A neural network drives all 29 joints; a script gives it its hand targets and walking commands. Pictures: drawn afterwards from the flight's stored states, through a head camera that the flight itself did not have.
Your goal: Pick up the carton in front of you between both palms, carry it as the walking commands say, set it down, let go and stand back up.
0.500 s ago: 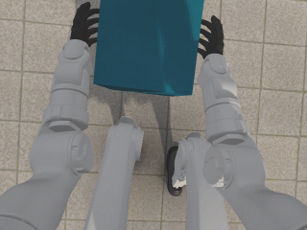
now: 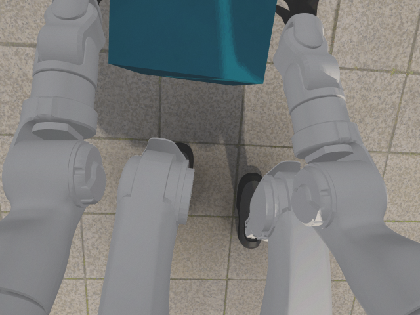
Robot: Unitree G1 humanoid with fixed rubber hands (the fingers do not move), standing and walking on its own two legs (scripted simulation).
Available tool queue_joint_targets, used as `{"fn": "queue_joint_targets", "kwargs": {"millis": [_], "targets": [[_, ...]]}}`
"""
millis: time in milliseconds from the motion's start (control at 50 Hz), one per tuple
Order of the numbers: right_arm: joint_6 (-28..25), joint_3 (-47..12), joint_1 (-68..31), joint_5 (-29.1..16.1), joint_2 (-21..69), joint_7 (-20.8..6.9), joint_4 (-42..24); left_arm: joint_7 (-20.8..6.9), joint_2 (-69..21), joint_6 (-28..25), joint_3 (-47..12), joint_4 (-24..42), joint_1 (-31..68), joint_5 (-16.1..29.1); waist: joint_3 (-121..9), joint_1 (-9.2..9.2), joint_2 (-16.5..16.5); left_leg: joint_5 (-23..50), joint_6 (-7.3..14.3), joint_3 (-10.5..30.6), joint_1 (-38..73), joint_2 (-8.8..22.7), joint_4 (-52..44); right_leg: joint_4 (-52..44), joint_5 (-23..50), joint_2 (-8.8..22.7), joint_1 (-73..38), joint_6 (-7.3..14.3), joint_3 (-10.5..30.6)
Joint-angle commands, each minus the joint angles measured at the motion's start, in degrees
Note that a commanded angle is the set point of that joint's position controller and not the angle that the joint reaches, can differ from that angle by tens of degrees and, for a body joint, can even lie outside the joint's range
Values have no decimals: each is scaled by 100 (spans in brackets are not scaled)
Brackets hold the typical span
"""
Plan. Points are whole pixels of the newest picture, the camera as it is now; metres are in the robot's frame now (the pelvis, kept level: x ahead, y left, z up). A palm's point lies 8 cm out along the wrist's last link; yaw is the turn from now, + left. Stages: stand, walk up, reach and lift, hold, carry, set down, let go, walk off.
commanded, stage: set down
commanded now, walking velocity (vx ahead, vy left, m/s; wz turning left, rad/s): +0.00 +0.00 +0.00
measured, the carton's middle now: (194, 17) +0.52 +0.14 -0.25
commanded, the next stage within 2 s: none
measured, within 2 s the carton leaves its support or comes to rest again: rests again in 0.22 s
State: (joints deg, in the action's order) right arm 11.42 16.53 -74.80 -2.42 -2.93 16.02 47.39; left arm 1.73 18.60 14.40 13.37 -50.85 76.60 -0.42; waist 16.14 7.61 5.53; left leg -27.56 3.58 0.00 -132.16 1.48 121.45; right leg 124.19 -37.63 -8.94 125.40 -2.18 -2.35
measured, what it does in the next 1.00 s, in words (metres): stands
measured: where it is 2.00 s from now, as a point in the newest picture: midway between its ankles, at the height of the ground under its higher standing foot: (212, 209)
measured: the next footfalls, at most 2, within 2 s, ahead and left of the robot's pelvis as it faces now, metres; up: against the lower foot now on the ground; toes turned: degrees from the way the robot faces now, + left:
none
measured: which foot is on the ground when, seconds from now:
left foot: down 0.00-1.00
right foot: down 0.00-1.00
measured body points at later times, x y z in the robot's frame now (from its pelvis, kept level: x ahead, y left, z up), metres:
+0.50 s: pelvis -0.01 -0.01 -0.02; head +0.33 +0.07 +0.25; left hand +0.50 +0.29 -0.18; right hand +0.54 -0.02 -0.17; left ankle +0.13 +0.11 -0.35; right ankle +0.10 -0.11 -0.35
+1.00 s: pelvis -0.01 -0.01 -0.02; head +0.34 +0.06 +0.24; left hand +0.50 +0.29 -0.19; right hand +0.55 -0.02 -0.18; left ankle +0.13 +0.11 -0.35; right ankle +0.10 -0.11 -0.35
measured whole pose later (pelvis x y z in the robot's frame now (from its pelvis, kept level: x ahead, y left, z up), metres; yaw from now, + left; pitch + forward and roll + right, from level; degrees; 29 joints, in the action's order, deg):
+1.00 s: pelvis -0.01 -0.01 -0.02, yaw +1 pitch +32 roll -2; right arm 8.5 19.4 -83.2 5.2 -5.4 5.9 57.1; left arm -7.9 23.9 8.0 21.4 -65.8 84.0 -3.7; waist 24.2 7.2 4.4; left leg -26.7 2.7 -0.5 -130.1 2.5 124.3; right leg 128.3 -36.2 -9.9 124.9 -1.5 -2.2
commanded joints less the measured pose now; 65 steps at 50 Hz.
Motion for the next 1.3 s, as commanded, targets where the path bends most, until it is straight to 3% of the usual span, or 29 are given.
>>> {"fn": "queue_joint_targets", "kwargs": {"millis": [0,100,280,460,840,900,940,980,1000,1060,1120,1180,1280], "targets": [[-198,-2577,-3963,-467,5008,-1648,-724,-1557,-5034,-143,-2092,621,2978,659,-7614,583,-329,2991,-279,302,6104,-526,-733,-848,1270,-457,-1133,125,-212],[-209,-2192,-3883,-317,4839,-1746,-380,-1634,-4936,-190,-1777,122,2912,487,-6699,523,-226,2294,-204,272,5228,-531,-728,-829,1107,-423,-966,173,-147],[-256,-1892,-4146,-251,4451,-1735,-109,-1728,-4525,-310,-1444,-132,3345,452,-6101,569,-12,1678,-134,204,4395,-456,-663,-791,984,-362,-1306,243,-26],[-166,-1380,-3719,174,4019,-1790,481,-1851,-4048,-274,-1037,-621,3189,248,-5028,419,92,888,-79,273,3656,-412,-646,-795,537,-305,-1057,291,44],[-68,-608,-2814,747,2964,-1785,1118,-1893,-2933,-267,-274,-1386,2508,-229,-3680,214,164,321,-40,370,2788,-320,-621,-835,272,-191,-1051,268,155],[-112,-598,-2704,731,2637,-1700,1054,-1796,-2561,-364,-164,-1476,2406,-238,-3769,249,126,438,-69,321,2990,-276,-606,-817,309,-163,-1179,209,123],[-183,-467,-2402,718,1772,-1522,960,-1570,-1631,-502,126,-1541,2066,-265,-3888,292,69,573,-119,262,3208,-223,-609,-806,367,-106,-1358,132,103],[-344,-258,-1968,633,-154,-1079,898,-1032,413,-823,664,-1730,1395,-254,-4119,334,1,785,-188,207,3490,-141,-624,-788,496,-3,-1642,6,53],[-463,-322,-1834,448,-1032,-826,862,-727,1385,-1025,658,-1700,1358,-122,-4333,327,-78,957,-225,217,3660,-98,-606,-743,652,50,-1759,-57,35],[-627,-712,-2092,-161,-1401,-594,813,-293,2013,-1381,401,-1438,1898,453,-5007,394,-212,1653,-249,321,4096,-50,-504,-609,1121,140,-1875,-108,62],[-703,-1185,-2237,-626,-1349,-604,588,-235,2071,-1571,60,-1088,2143,937,-5706,491,-182,2249,-202,352,4433,29,-441,-473,1547,193,-2138,-75,81],[-694,-1470,-2283,-930,-1314,-593,224,-294,2160,-1546,-134,-1001,1995,1259,-6181,498,-181,2456,-166,357,4841,49,-464,-491,1528,220,-2105,-83,12],[-542,-1424,-2030,-932,-1444,-499,-318,-360,2231,-1319,-193,-752,1648,1399,-7031,411,-398,2543,-191,371,5897,12,-634,-699,1121,189,-1905,-72,-172]]}}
